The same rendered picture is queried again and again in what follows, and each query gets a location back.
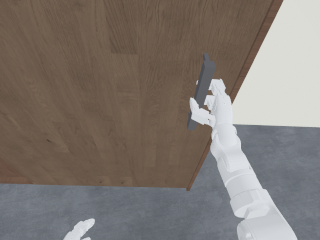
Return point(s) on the robot right upper arm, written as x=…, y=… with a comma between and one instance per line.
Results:
x=268, y=227

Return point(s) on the right robot hand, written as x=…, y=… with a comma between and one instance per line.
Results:
x=219, y=104

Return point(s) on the wardrobe door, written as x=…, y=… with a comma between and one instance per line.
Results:
x=6, y=170
x=97, y=92

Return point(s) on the left robot hand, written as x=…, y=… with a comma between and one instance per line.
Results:
x=79, y=230

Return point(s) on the handle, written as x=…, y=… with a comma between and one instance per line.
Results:
x=203, y=84

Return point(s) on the robot right forearm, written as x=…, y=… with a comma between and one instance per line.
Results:
x=248, y=198

